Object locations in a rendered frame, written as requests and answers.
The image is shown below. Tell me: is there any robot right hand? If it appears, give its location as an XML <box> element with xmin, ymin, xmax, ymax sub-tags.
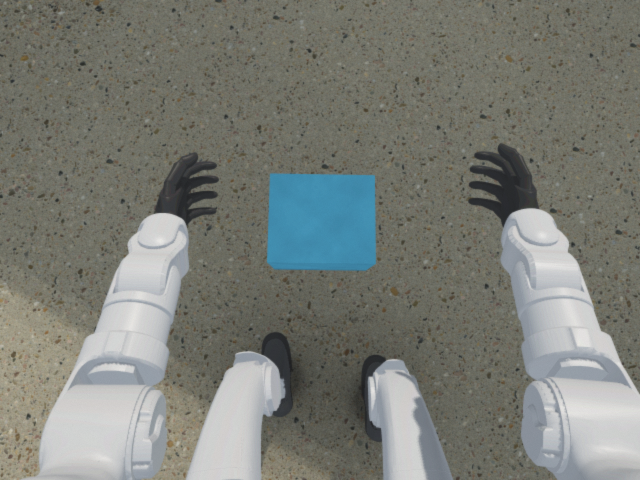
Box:
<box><xmin>468</xmin><ymin>143</ymin><xmax>539</xmax><ymax>228</ymax></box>

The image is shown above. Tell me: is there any right robot upper arm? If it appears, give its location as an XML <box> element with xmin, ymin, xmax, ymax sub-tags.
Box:
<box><xmin>521</xmin><ymin>377</ymin><xmax>640</xmax><ymax>480</ymax></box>

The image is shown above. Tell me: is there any robot right shin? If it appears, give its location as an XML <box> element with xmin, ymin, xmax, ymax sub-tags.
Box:
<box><xmin>372</xmin><ymin>359</ymin><xmax>419</xmax><ymax>428</ymax></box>

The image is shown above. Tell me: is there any robot left hand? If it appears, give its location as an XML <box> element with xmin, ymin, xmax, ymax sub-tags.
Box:
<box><xmin>154</xmin><ymin>152</ymin><xmax>219</xmax><ymax>226</ymax></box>

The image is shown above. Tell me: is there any left robot upper arm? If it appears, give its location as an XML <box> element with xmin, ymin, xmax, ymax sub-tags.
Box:
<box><xmin>20</xmin><ymin>385</ymin><xmax>167</xmax><ymax>480</ymax></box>

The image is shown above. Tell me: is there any carton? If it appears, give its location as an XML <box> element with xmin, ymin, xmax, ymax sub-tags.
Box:
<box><xmin>267</xmin><ymin>173</ymin><xmax>376</xmax><ymax>271</ymax></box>

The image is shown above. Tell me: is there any right robot foot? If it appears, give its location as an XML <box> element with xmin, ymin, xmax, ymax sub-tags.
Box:
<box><xmin>361</xmin><ymin>355</ymin><xmax>386</xmax><ymax>442</ymax></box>

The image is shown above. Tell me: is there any right robot forearm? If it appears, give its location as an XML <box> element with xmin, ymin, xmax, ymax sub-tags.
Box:
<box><xmin>500</xmin><ymin>208</ymin><xmax>640</xmax><ymax>398</ymax></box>

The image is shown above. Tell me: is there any left robot forearm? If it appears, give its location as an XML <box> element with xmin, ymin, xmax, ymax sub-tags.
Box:
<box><xmin>39</xmin><ymin>213</ymin><xmax>189</xmax><ymax>471</ymax></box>

